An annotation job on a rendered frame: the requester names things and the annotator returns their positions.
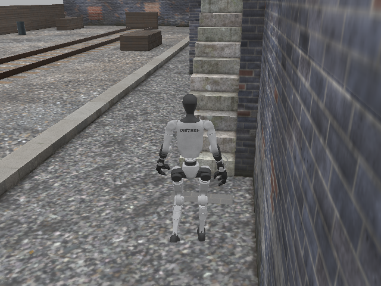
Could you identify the right robot hand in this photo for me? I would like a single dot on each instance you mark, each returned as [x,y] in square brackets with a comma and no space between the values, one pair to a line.
[223,177]

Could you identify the robot left thigh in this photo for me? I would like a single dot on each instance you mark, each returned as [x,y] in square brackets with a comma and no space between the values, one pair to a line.
[177,178]

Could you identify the robot right upper arm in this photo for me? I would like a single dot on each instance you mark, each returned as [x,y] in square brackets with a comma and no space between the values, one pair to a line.
[208,125]

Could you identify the left robot hand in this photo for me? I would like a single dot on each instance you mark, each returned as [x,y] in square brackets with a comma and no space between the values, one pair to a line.
[164,166]

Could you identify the robot torso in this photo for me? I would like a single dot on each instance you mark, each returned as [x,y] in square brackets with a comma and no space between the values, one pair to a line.
[190,142]

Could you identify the robot left upper arm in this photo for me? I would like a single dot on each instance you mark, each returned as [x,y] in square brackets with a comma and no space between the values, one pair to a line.
[171,125]

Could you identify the robot left forearm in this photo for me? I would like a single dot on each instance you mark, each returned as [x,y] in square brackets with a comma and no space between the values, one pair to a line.
[162,156]

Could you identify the robot right forearm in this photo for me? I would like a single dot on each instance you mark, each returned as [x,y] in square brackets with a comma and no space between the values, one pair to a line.
[219,160]

